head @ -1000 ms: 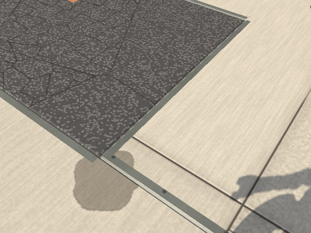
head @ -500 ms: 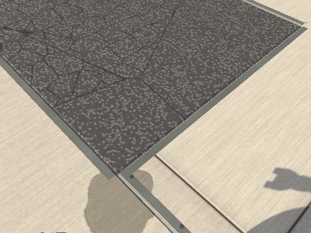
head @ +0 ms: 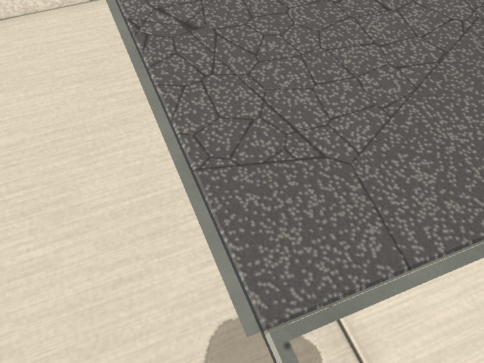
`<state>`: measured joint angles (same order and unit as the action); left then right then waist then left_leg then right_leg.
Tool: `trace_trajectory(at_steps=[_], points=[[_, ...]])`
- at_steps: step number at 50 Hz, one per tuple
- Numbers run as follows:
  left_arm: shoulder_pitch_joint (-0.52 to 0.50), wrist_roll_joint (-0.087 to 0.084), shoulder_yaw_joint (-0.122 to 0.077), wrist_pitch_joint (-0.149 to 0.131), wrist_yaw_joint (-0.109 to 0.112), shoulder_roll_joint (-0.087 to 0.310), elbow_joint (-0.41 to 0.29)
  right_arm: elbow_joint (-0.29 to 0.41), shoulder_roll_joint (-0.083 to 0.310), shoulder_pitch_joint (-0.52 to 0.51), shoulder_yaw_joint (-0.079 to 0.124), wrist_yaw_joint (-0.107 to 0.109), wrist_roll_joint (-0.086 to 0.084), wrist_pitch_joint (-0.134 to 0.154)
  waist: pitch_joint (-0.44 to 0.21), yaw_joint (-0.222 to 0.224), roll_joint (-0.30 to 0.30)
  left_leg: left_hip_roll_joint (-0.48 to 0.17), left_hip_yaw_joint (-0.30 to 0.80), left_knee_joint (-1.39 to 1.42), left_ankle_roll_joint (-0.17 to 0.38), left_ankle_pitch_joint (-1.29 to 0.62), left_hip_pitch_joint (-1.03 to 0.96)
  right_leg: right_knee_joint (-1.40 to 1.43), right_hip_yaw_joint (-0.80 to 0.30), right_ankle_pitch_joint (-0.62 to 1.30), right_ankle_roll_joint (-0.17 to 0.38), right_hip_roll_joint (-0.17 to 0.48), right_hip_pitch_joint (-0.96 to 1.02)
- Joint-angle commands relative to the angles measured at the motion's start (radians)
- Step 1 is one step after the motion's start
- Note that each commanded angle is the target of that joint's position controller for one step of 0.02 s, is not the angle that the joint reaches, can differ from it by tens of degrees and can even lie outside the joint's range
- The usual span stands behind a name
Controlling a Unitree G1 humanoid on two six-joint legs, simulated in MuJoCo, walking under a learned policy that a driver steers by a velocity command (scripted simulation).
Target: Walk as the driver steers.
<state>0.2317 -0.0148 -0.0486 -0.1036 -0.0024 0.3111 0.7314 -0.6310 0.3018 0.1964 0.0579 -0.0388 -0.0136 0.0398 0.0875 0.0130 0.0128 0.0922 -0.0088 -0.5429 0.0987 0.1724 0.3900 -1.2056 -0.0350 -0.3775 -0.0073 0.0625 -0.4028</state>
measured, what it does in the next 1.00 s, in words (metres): walks ahead, turning right: right foot, then left foot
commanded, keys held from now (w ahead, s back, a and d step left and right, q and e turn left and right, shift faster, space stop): w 0.02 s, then w+e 0.98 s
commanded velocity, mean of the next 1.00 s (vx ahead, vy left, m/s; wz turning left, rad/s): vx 0.50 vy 0.00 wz -0.33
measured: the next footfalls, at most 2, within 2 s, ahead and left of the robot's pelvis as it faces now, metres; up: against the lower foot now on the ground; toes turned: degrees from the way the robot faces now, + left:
right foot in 0.40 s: +0.42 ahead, -0.16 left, +0.00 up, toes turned -6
left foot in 0.88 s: +0.73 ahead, -0.03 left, +0.00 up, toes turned -26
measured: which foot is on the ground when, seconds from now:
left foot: down 0.00-0.42, up 0.44-0.86, down 0.88-1.00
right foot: up 0.00-0.38, down 0.40-0.88, up 0.90-1.00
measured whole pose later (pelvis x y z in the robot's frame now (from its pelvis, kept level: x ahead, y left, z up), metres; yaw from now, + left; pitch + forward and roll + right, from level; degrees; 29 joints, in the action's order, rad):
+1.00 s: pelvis +0.60 -0.09 +0.00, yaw -26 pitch +2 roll +1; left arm 0.35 -0.03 -0.05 -0.02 0.01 0.31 0.72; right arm -0.66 0.27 0.15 0.04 -0.01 0.01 0.10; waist 0.01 0.03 0.04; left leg 0.04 -0.01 -0.51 0.02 0.18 0.36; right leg -1.15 -0.12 -0.43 0.02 -0.05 -0.36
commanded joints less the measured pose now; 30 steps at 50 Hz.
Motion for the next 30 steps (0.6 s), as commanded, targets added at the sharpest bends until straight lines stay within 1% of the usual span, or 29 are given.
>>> trace_trajectory(at_steps=[1,2,3,4,6,8,9,11,13,15,16,17,18,19,20,21,22,23,24,25,26,27,28,30], points=[[0.032,0.019,-0.031,-0.009,0.003,0.129,-0.068,0.067,0.109,0.004,0.03,0.013,0.017,0.029,-0.156,0.006,-0.053,-0.28,0.393,0.304,0.199,-0.167,-0.266,0.06,-0.048,0.088,-0.013,0.077,-0.214],[0.049,0.021,-0.027,0.001,0.002,0.111,-0.054,0.051,0.102,0.008,0.026,0.017,0.016,0.034,-0.153,0.013,-0.05,-0.276,0.339,0.315,0.2,-0.24,-0.233,0.088,-0.031,0.104,-0.026,0.079,-0.196],[0.044,0.021,-0.022,0.011,0.002,0.095,-0.049,0.034,0.11,0.022,0.026,0.02,0.016,0.039,-0.141,0.01,-0.05,-0.27,0.291,0.328,0.198,-0.288,-0.208,0.124,-0.019,0.139,-0.038,0.079,-0.196],[0.013,0.02,-0.016,0.017,0.003,0.082,-0.057,0.018,0.12,0.036,0.027,0.024,0.015,0.043,-0.12,0.0,-0.05,-0.265,0.251,0.342,0.192,-0.316,-0.199,0.171,-0.012,0.19,-0.049,0.083,-0.217],[-0.048,0.017,-0.007,0.02,0.0,0.064,-0.068,-0.007,0.123,0.056,0.024,0.03,0.016,0.045,-0.091,-0.026,-0.057,-0.239,0.178,0.358,0.162,-0.314,-0.202,0.29,-0.007,0.331,-0.051,0.085,-0.238],[-0.102,0.008,0.0,0.015,-0.009,0.052,-0.072,-0.027,0.124,0.07,0.02,0.033,0.017,0.046,-0.069,-0.054,-0.062,-0.219,0.117,0.372,0.127,-0.258,-0.209,0.425,0.005,0.471,-0.038,0.068,-0.219],[-0.133,0.004,0.003,0.013,-0.014,0.045,-0.078,-0.038,0.131,0.082,0.02,0.033,0.017,0.048,-0.056,-0.07,-0.064,-0.223,0.102,0.382,0.117,-0.222,-0.215,0.482,0.013,0.523,-0.031,0.057,-0.207],[-0.184,-0.006,0.006,0.009,-0.025,0.043,-0.094,-0.063,0.147,0.112,0.023,0.031,0.015,0.05,-0.031,-0.096,-0.062,-0.254,0.095,0.396,0.112,-0.174,-0.258,0.552,0.018,0.56,-0.016,0.041,-0.209],[-0.221,-0.011,0.006,0.009,-0.039,0.048,-0.112,-0.09,0.152,0.136,0.027,0.03,0.014,0.046,-0.006,-0.111,-0.055,-0.29,0.085,0.385,0.109,-0.184,-0.347,0.601,0.009,0.524,0.006,0.027,-0.258],[-0.248,-0.01,0.005,0.008,-0.053,0.049,-0.133,-0.11,0.156,0.15,0.031,0.033,0.011,0.036,0.006,-0.114,-0.049,-0.323,0.074,0.35,0.1,-0.245,-0.442,0.632,0.005,0.442,0.034,0.011,-0.309],[-0.248,-0.008,0.005,0.007,-0.06,0.05,-0.141,-0.116,0.16,0.151,0.033,0.036,0.008,0.029,0.002,-0.108,-0.053,-0.336,0.067,0.324,0.09,-0.306,-0.482,0.642,0.011,0.393,0.049,0.001,-0.316],[-0.234,-0.005,0.003,0.008,-0.066,0.054,-0.145,-0.117,0.166,0.143,0.036,0.04,0.007,0.023,-0.012,-0.093,-0.061,-0.341,0.053,0.286,0.077,-0.411,-0.508,0.649,0.027,0.342,0.065,-0.014,-0.294],[-0.196,-0.002,-0.004,0.01,-0.067,0.067,-0.143,-0.113,0.177,0.127,0.039,0.045,0.008,0.017,-0.047,-0.068,-0.078,-0.334,0.033,0.225,0.062,-0.593,-0.519,0.65,0.057,0.291,0.084,-0.043,-0.228],[-0.123,0.001,-0.019,0.014,-0.064,0.094,-0.13,-0.108,0.188,0.115,0.042,0.051,0.01,0.01,-0.107,-0.026,-0.094,-0.319,0.01,0.119,0.045,-0.79,-0.522,0.644,0.093,0.253,0.104,-0.084,-0.119],[0.015,0.002,-0.044,0.018,-0.057,0.135,-0.099,-0.099,0.184,0.098,0.038,0.059,0.011,0.0,-0.191,0.053,-0.078,-0.279,-0.037,-0.075,0.015,-0.894,-0.47,0.678,0.117,0.288,0.135,-0.127,0.076],[0.171,0.0,-0.068,0.025,-0.044,0.204,-0.077,-0.077,0.157,0.115,0.023,0.07,0.027,0.003,-0.304,0.113,-0.001,-0.247,-0.063,-0.36,-0.026,-0.66,-0.25,0.661,-0.07,0.359,0.196,-0.006,0.384],[0.208,-0.01,-0.086,0.021,-0.044,0.29,-0.076,-0.045,0.035,0.248,-0.017,0.05,0.044,0.03,-0.43,0.03,0.259,-0.028,-0.028,-0.737,-0.105,0.198,0.198,0.73,-0.614,0.171,0.398,0.241,0.766],[0.243,-0.015,-0.062,0.024,-0.041,0.181,-0.077,-0.053,0.106,0.164,-0.008,0.034,0.022,0.062,-0.487,0.1,0.175,-0.026,0.132,-0.835,-0.098,0.366,0.332,0.87,-0.787,0.021,0.392,0.257,0.834],[0.188,-0.005,-0.051,0.025,-0.034,0.154,-0.085,-0.013,0.152,0.06,0.004,0.022,-0.016,0.083,-0.332,0.111,0.12,-0.082,0.142,-0.829,-0.081,0.289,0.406,0.895,-0.646,0.035,0.342,0.234,0.73],[0.129,0.001,-0.049,0.028,-0.029,0.148,-0.099,0.005,0.14,0.004,-0.004,0.024,-0.011,0.095,-0.242,0.085,0.01,-0.122,0.126,-0.762,-0.074,0.221,0.392,0.905,-0.547,0.115,0.315,0.197,0.588],[0.078,0.004,-0.044,0.029,-0.027,0.135,-0.111,0.012,0.136,-0.017,-0.001,0.029,0.011,0.1,-0.168,0.048,-0.032,-0.148,0.117,-0.673,-0.083,0.184,0.358,0.919,-0.475,0.244,0.31,0.168,0.456],[0.048,0.013,-0.037,0.028,-0.024,0.118,-0.123,0.014,0.138,-0.003,0.005,0.032,0.024,0.093,-0.151,0.013,-0.01,-0.169,0.12,-0.625,-0.091,0.158,0.291,0.94,-0.421,0.341,0.307,0.136,0.373],[0.028,0.013,-0.035,0.03,-0.021,0.114,-0.13,0.012,0.132,0.019,0.005,0.033,0.029,0.085,-0.138,-0.009,0.012,-0.173,0.115,-0.585,-0.106,0.151,0.26,0.958,-0.393,0.39,0.31,0.116,0.323],[0.024,0.005,-0.038,0.029,-0.013,0.12,-0.123,0.004,0.108,0.041,-0.001,0.037,0.034,0.067,-0.119,-0.027,0.027,-0.177,0.088,-0.501,-0.142,0.14,0.239,0.974,-0.331,0.482,0.317,0.097,0.241]])
Velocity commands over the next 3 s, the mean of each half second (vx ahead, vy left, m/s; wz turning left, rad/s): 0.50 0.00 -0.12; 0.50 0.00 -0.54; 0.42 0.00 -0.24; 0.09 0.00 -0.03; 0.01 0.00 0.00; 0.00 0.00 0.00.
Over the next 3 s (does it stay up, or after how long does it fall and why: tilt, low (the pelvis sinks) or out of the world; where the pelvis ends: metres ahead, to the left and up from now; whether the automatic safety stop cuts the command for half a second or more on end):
stays up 0.88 -0.28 0.01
